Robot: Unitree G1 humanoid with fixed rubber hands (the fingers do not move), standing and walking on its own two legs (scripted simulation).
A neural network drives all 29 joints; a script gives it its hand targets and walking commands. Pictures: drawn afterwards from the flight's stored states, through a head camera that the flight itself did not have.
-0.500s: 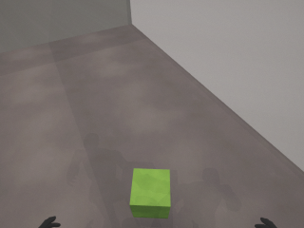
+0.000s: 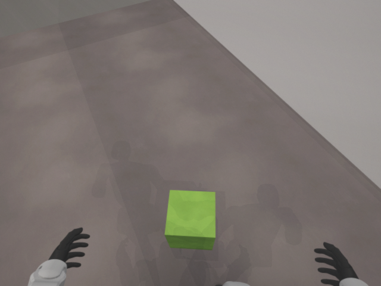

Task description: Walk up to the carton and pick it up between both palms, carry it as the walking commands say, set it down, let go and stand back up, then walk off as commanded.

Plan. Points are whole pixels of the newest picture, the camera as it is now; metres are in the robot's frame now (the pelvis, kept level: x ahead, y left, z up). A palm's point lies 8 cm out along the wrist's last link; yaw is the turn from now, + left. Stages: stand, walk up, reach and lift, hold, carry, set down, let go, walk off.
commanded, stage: reach and lift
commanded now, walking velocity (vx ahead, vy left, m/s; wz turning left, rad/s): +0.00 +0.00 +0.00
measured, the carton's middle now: (191, 221) +0.44 +0.02 -0.64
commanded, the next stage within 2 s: none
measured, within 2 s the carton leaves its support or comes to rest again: neither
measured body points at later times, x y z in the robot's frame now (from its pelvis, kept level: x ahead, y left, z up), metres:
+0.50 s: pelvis -0.03 +0.00 -0.05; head +0.12 +0.00 +0.38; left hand +0.28 +0.27 -0.14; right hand +0.25 -0.26 -0.15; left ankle -0.03 +0.13 -0.73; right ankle +0.04 -0.10 -0.73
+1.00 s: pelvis -0.07 +0.01 -0.09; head +0.19 +0.00 +0.28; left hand +0.40 +0.23 -0.18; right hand +0.39 -0.22 -0.20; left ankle -0.03 +0.13 -0.73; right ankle +0.04 -0.10 -0.73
